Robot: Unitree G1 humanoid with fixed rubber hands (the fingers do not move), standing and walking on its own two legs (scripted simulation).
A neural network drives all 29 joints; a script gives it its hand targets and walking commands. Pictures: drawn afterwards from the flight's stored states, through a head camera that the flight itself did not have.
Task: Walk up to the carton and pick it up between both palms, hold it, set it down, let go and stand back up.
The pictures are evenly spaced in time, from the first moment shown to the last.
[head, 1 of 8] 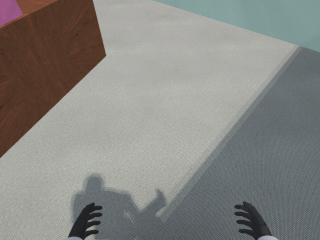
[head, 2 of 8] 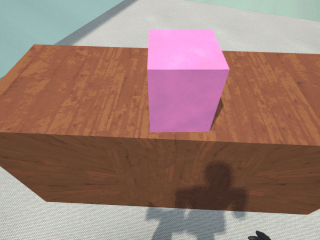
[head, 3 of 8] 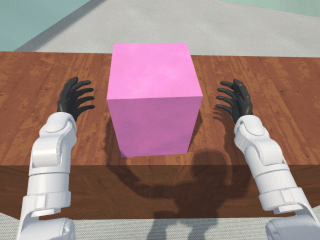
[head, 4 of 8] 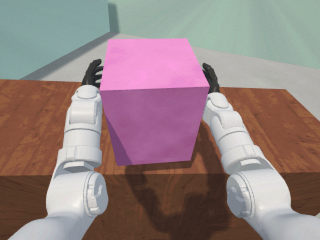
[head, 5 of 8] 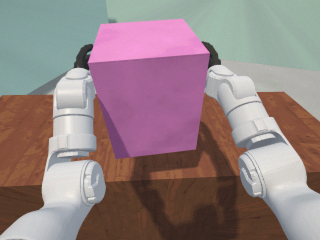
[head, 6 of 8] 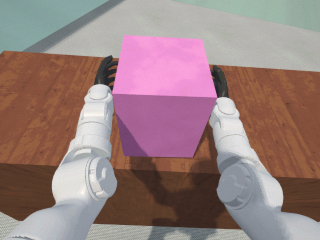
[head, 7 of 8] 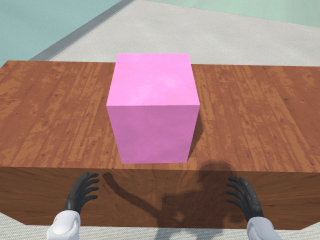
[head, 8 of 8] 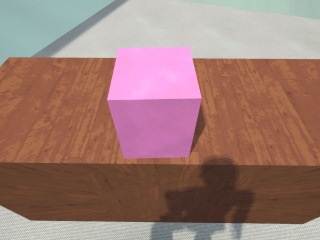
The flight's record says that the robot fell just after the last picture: no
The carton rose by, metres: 0.23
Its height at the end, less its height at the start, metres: +0.00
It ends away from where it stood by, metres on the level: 0.01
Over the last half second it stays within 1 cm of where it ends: yes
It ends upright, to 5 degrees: yes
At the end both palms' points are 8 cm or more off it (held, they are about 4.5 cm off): yes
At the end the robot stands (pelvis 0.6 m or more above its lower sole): yes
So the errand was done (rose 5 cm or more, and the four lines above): yes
